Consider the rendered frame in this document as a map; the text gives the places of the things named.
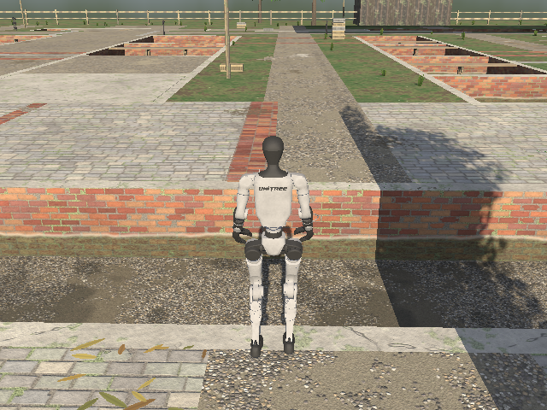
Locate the robot left hand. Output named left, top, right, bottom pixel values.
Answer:
left=232, top=228, right=252, bottom=244

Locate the robot right forearm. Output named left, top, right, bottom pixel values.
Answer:
left=302, top=206, right=313, bottom=231

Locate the robot left forearm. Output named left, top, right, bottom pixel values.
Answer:
left=232, top=207, right=245, bottom=232

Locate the robot right upper arm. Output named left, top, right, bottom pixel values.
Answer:
left=291, top=173, right=311, bottom=219

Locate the robot left upper arm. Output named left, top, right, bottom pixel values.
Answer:
left=235, top=173, right=256, bottom=220

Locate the robot right hand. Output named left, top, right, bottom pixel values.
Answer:
left=294, top=226, right=314, bottom=242

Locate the left robot foot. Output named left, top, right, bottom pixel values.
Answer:
left=250, top=335, right=263, bottom=357

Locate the right robot thigh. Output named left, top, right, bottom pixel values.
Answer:
left=283, top=238, right=303, bottom=298

